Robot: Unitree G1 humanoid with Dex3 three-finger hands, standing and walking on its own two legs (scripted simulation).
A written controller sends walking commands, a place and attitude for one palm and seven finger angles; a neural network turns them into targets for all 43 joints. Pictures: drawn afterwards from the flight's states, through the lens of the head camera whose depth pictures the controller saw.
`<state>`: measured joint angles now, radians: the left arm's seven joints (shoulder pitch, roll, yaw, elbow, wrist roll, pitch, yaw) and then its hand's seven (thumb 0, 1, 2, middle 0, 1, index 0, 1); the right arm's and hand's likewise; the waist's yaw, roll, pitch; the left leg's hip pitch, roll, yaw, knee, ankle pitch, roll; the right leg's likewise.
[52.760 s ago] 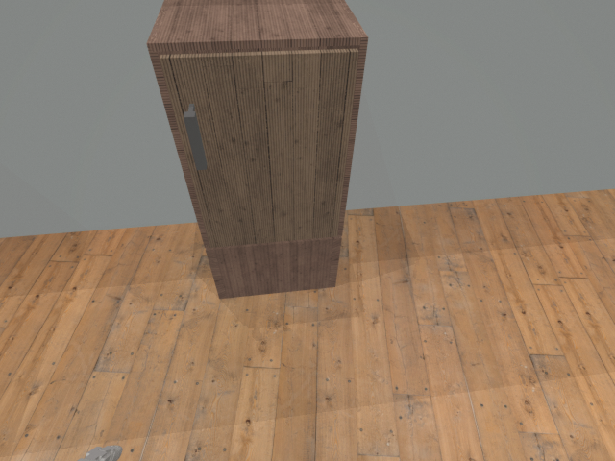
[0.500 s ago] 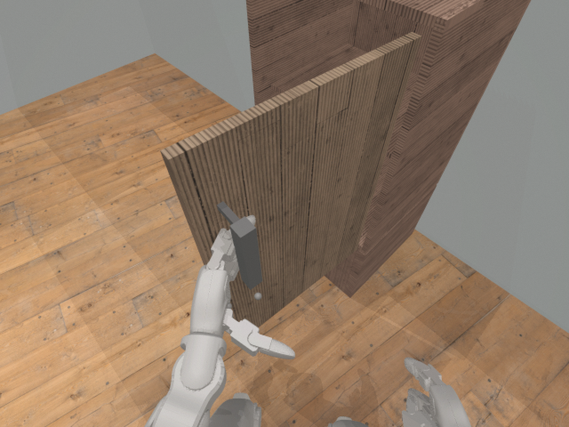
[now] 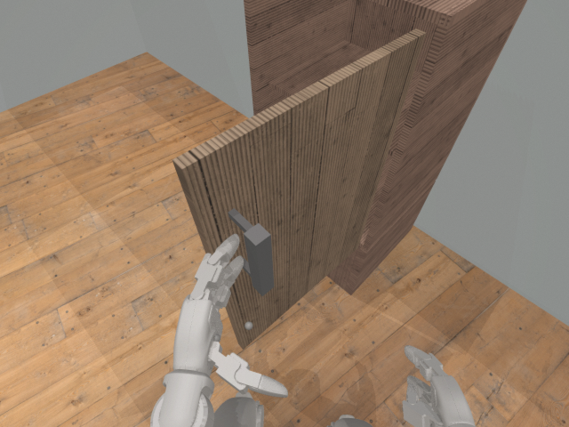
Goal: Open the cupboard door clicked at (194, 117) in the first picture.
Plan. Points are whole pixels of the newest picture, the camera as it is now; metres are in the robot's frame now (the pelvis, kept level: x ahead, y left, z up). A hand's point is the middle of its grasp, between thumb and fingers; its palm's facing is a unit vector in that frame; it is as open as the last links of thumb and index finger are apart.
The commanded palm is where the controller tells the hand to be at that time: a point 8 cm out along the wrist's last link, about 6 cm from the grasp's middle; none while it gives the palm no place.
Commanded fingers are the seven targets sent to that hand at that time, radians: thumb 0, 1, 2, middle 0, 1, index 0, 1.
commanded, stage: slide the hand sideways off the handle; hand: left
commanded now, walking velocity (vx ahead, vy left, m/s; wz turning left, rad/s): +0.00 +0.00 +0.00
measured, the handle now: (250, 253) +0.34 +0.07 +0.07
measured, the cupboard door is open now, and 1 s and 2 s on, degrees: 87 87 87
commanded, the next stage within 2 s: draw the hand back to the body in 0.56 s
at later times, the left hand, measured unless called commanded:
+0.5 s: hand (210, 363) +0.20 +0.10 +0.06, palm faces +0.01 -1.00 +0.00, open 16.3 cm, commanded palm +0.16 +0.16 +0.05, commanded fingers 0.00 -0.50 0.30 -0.15 -0.30 -0.15 -0.30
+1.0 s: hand (154, 358) +0.19 +0.15 +0.10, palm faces +0.02 -1.00 -0.04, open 16.3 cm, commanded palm +0.16 +0.21 +0.11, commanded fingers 0.00 -0.50 0.30 -0.15 -0.30 -0.15 -0.30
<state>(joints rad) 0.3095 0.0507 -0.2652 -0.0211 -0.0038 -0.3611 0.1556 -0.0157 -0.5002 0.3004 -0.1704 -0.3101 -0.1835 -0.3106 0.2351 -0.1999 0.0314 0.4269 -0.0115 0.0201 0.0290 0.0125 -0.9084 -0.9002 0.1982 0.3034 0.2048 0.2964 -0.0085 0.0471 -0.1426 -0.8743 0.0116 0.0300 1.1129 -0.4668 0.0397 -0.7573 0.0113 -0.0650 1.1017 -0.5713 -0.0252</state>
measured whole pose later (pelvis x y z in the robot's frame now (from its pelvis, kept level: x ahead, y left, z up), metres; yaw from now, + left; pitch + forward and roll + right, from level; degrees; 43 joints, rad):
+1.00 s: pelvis +0.00 -0.01 +0.01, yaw +1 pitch +10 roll -2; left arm 0.60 0.21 0.04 -0.29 -0.24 -0.28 -0.13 -0.01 -0.50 0.30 -0.15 -0.30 -0.16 -0.30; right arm 0.29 -0.22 0.03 0.42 0.04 -0.03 -0.06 0.01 -0.91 -0.90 0.20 0.30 0.21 0.30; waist 0.00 0.07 -0.17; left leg -0.78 0.02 0.00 1.06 -0.45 0.02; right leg -0.65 0.03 -0.09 1.02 -0.55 -0.04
